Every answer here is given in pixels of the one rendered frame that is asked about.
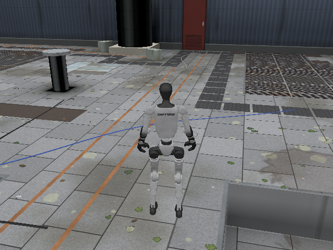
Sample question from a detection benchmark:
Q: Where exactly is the left robot upper arm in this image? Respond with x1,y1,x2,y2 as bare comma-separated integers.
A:
142,105,155,134

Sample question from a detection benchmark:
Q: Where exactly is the right robot forearm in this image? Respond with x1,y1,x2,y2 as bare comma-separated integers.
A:
186,126,195,143

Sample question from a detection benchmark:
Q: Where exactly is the left robot forearm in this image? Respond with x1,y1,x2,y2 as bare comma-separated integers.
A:
138,126,147,145

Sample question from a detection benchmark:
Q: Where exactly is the robot thigh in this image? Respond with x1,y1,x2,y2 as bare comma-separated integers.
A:
149,145,159,182
174,146,184,184

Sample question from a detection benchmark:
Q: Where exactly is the left robot thigh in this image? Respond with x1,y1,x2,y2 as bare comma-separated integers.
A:
149,145,159,182

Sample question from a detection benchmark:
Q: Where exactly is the robot right hand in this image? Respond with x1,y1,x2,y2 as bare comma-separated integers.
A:
184,141,196,151

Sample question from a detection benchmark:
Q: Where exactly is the robot left hand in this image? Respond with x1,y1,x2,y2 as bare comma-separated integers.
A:
137,142,149,153

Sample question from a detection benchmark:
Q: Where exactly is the right robot thigh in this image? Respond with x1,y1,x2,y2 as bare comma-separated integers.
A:
174,146,184,184

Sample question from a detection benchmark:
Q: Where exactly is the right robot upper arm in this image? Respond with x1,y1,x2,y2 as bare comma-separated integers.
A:
177,105,191,133

